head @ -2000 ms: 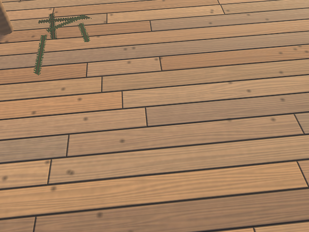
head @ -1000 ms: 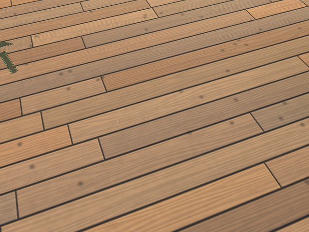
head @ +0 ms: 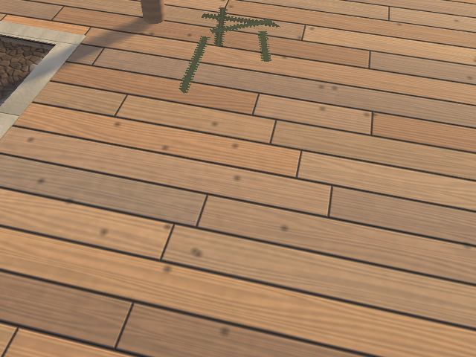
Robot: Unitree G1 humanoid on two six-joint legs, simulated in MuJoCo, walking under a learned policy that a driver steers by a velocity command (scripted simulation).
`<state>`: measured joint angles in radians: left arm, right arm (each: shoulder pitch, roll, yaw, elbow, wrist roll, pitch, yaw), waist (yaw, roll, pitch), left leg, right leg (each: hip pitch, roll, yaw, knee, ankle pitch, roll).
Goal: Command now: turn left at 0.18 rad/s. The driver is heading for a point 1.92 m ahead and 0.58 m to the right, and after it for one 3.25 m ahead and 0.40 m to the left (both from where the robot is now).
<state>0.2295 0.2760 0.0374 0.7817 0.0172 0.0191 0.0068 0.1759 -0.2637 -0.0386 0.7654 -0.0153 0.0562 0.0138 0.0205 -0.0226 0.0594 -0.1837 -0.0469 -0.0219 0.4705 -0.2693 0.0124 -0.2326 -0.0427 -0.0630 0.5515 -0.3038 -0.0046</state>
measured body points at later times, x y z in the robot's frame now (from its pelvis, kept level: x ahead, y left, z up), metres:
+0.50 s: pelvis -0.01 +0.00 +0.01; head -0.01 -0.01 +0.46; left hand +0.03 +0.26 -0.13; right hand +0.06 -0.26 -0.14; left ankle -0.02 +0.10 -0.73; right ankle -0.02 -0.12 -0.73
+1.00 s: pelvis -0.01 -0.02 +0.01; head -0.01 -0.02 +0.46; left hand -0.01 +0.22 -0.15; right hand -0.01 -0.25 -0.15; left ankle -0.02 +0.10 -0.73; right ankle -0.02 -0.12 -0.73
